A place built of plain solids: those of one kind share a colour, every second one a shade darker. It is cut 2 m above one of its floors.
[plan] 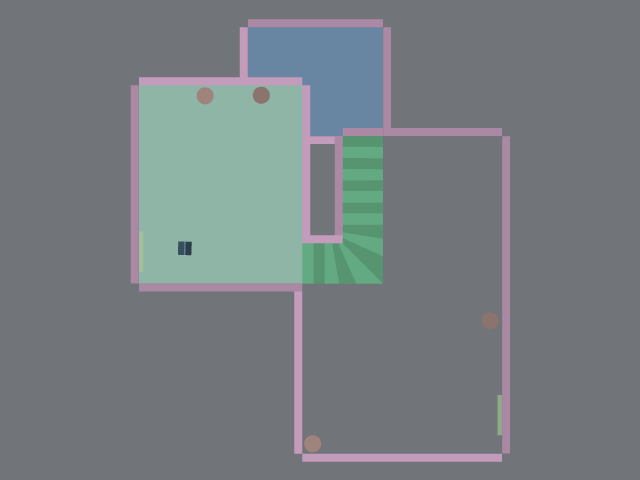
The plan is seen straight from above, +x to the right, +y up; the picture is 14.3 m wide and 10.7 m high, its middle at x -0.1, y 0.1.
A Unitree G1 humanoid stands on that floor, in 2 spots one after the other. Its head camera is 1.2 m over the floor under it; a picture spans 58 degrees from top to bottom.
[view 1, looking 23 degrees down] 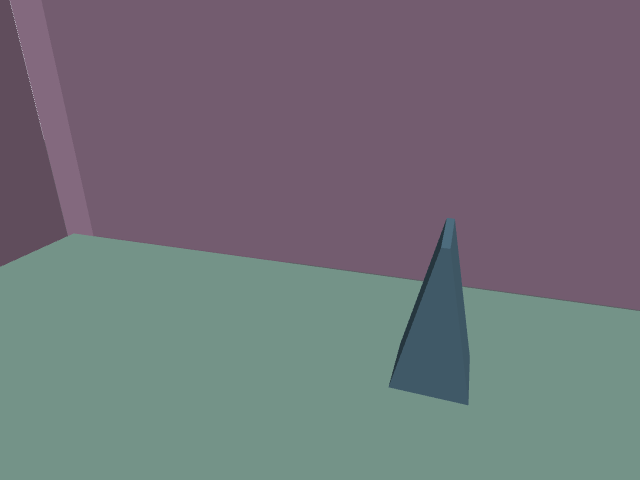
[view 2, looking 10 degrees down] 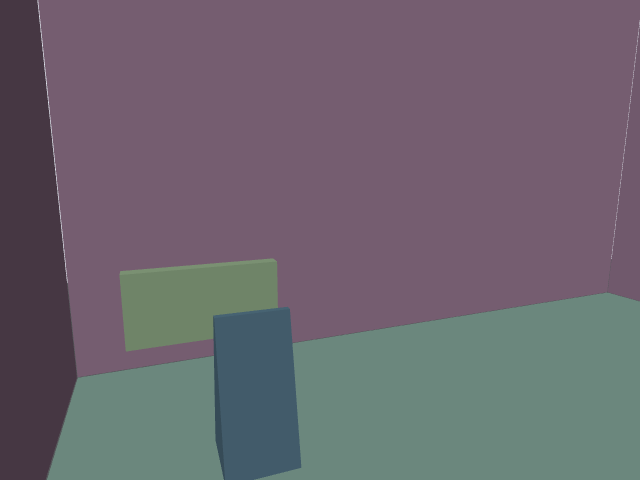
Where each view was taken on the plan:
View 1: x -3.09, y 1.42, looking -73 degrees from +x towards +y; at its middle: wall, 2.61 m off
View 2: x -1.50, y -0.45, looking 158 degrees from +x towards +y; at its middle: wall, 2.89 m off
